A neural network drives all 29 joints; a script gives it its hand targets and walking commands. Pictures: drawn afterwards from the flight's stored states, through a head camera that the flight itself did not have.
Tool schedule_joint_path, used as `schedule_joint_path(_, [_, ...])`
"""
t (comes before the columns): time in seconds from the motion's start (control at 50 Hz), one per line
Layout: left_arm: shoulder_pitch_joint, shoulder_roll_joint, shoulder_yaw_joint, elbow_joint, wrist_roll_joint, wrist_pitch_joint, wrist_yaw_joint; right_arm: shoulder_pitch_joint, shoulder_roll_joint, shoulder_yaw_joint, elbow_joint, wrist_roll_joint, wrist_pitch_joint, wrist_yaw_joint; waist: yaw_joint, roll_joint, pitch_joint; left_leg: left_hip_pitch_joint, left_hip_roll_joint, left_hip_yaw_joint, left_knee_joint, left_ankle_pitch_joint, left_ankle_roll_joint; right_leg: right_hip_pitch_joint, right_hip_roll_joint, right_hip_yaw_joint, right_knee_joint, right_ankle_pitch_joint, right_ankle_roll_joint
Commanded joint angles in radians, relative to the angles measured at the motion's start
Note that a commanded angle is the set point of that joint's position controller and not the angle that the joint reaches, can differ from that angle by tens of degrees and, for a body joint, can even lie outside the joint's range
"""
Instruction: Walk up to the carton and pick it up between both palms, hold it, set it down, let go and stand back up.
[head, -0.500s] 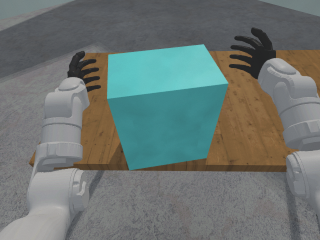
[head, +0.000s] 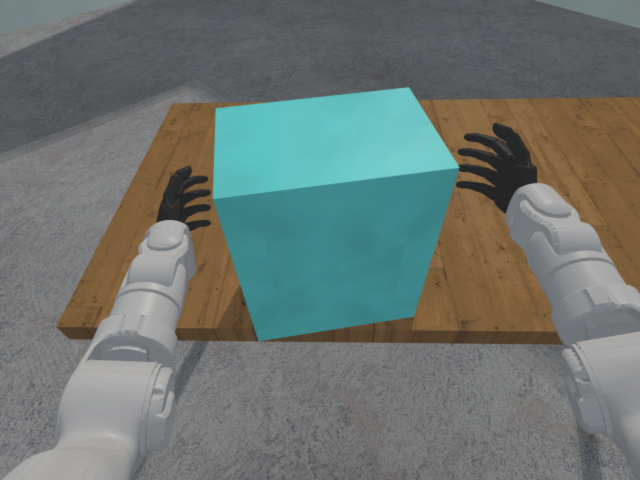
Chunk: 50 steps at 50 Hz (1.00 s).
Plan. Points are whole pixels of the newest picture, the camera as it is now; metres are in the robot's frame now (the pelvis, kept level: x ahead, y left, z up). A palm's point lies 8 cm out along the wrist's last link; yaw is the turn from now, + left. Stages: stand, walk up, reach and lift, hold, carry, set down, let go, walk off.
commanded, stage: reach and lift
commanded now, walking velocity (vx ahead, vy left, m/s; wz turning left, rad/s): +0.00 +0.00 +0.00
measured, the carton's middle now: (327, 225) +0.42 +0.02 +0.08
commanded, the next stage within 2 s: none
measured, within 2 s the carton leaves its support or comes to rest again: neither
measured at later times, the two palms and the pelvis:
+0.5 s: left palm (193, 220) +0.42 +0.20 +0.10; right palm (483, 193) +0.43 -0.19 +0.12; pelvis +0.01 +0.00 +0.00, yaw +0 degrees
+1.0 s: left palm (200, 222) +0.41 +0.19 +0.10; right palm (452, 201) +0.43 -0.15 +0.11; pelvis +0.01 +0.00 +0.00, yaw +0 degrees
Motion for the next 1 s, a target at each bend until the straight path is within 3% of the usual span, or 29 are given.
schedule_joint_path(0.0, [-0.41,0.04,-0.005,-0.135,-0.118,-0.134,-0.009,-0.452,-0.021,0.093,-0.015,-0.046,-0.092,0.007,0.18,-0.001,-0.531,0.051,-0.032,0.034,-0.049,0.171,-0.01,-0.115,0.048,-0.056,-0.101,0.049,-0.031])
schedule_joint_path(0.02, [-0.423,0.039,-0.006,-0.154,-0.127,-0.157,-0.002,-0.447,-0.022,0.082,-0.02,-0.051,-0.108,0.003,0.168,0.0,-0.566,0.06,-0.035,0.034,-0.036,0.198,-0.014,-0.117,0.047,-0.058,-0.093,0.078,-0.023])
schedule_joint_path(0.06, [-0.408,0.041,-0.008,-0.185,-0.143,-0.19,0.005,-0.456,-0.02,0.098,-0.084,-0.034,-0.136,-0.002,0.183,0.005,-0.645,0.082,-0.039,0.036,-0.005,0.277,-0.021,-0.112,0.054,-0.057,-0.074,0.136,-0.026])
schedule_joint_path(0.1, [-0.397,0.01,-0.024,-0.193,-0.143,-0.204,0.002,-0.463,-0.011,0.107,-0.106,-0.023,-0.157,-0.009,0.173,0.016,-0.687,0.105,-0.037,0.028,0.011,0.346,-0.031,-0.101,0.064,-0.064,-0.071,0.187,-0.028])
schedule_joint_path(0.12, [-0.394,0.011,-0.007,-0.188,-0.135,-0.204,0.003,-0.465,-0.012,0.107,-0.114,-0.026,-0.162,-0.011,0.192,0.011,-0.692,0.105,-0.037,0.033,0.016,0.365,-0.029,-0.096,0.065,-0.06,-0.076,0.193,-0.028])
schedule_joint_path(0.14, [-0.38,0.008,-0.016,-0.181,-0.136,-0.199,0.0,-0.45,-0.018,0.113,-0.098,-0.02,-0.159,-0.013,0.177,0.003,-0.686,0.115,-0.037,0.032,0.016,0.379,-0.028,-0.099,0.069,-0.066,-0.078,0.203,-0.025])
schedule_joint_path(0.24, [-0.335,-0.021,0.009,-0.158,-0.097,-0.171,-0.019,-0.435,0.006,0.131,-0.095,-0.013,-0.152,-0.03,0.188,-0.013,-0.633,0.106,-0.037,0.034,-0.001,0.402,-0.02,-0.067,0.064,-0.052,-0.092,0.227,-0.018])
schedule_joint_path(0.28, [-0.304,-0.044,0.02,-0.199,-0.082,-0.16,-0.022,-0.41,0.014,0.116,-0.104,-0.022,-0.152,-0.037,0.178,-0.013,-0.636,0.119,-0.038,0.036,-0.002,0.451,-0.025,-0.037,0.069,-0.048,-0.095,0.283,-0.017])
schedule_joint_path(0.32, [-0.311,-0.054,0.029,-0.204,-0.066,-0.156,-0.029,-0.412,0.028,0.114,-0.099,-0.031,-0.151,-0.047,0.169,-0.019,-0.621,0.127,-0.043,0.038,-0.001,0.46,-0.021,-0.011,0.067,-0.048,-0.1,0.297,-0.013])
schedule_joint_path(0.4, [-0.31,-0.084,0.048,-0.238,-0.027,-0.142,-0.027,-0.414,0.075,0.108,-0.107,-0.035,-0.148,-0.054,0.183,0.002,-0.607,0.138,-0.04,0.041,-0.003,0.459,-0.021,-0.016,0.071,-0.049,-0.106,0.269,-0.014])
schedule_joint_path(0.48, [-0.33,-0.116,0.062,-0.26,0.005,-0.137,-0.01,-0.436,0.101,0.064,-0.126,-0.075,-0.145,-0.068,0.171,-0.001,-0.608,0.139,-0.041,0.035,-0.005,0.418,-0.019,-0.029,0.069,-0.055,-0.117,0.231,-0.013])
schedule_joint_path(0.64, [-0.334,-0.152,0.117,-0.243,0.077,-0.113,0.019,-0.449,0.142,0.013,-0.133,-0.138,-0.139,-0.103,0.182,0.005,-0.59,0.126,-0.039,0.044,-0.013,0.371,-0.022,-0.023,0.07,-0.056,-0.12,0.206,-0.012])
schedule_joint_path(0.66, [-0.351,-0.178,0.091,-0.276,0.072,-0.118,0.023,-0.456,0.151,0.006,-0.151,-0.14,-0.144,-0.107,0.164,0.019,-0.631,0.148,-0.041,0.042,-0.001,0.392,-0.03,-0.027,0.075,-0.065,-0.114,0.225,-0.015])
schedule_joint_path(0.74, [-0.371,-0.215,0.084,-0.282,0.089,-0.105,0.033,-0.47,0.161,-0.011,-0.142,-0.151,-0.142,-0.125,0.164,0.043,-0.625,0.173,-0.035,0.041,0.006,0.414,-0.039,-0.036,0.079,-0.071,-0.122,0.227,-0.024])
schedule_joint_path(0.82, [-0.37,-0.222,0.096,-0.239,0.1,-0.091,0.033,-0.463,0.175,-0.029,-0.112,-0.168,-0.122,-0.14,0.156,0.029,-0.569,0.156,-0.038,0.038,-0.004,0.383,-0.037,-0.047,0.079,-0.073,-0.126,0.202,-0.017])
schedule_joint_path(0.86, [-0.385,-0.244,0.074,-0.288,0.097,-0.092,0.038,-0.48,0.189,-0.026,-0.139,-0.153,-0.125,-0.149,0.143,0.039,-0.614,0.179,-0.037,0.034,0.01,0.41,-0.043,-0.045,0.082,-0.077,-0.121,0.221,-0.023])
schedule_joint_path(0.88, [-0.384,-0.234,0.085,-0.301,0.102,-0.094,0.041,-0.478,0.192,-0.012,-0.145,-0.154,-0.122,-0.147,0.162,0.042,-0.601,0.187,-0.037,0.04,0.005,0.413,-0.041,-0.046,0.081,-0.077,-0.124,0.209,-0.024])
schedule_joint_path(0.98, [-0.385,-0.266,0.079,-0.292,0.111,-0.081,0.049,-0.487,0.207,-0.026,-0.152,-0.168,-0.116,-0.157,0.152,0.046,-0.602,0.195,-0.036,0.035,0.009,0.409,-0.044,-0.049,0.085,-0.076,-0.126,0.209,-0.028])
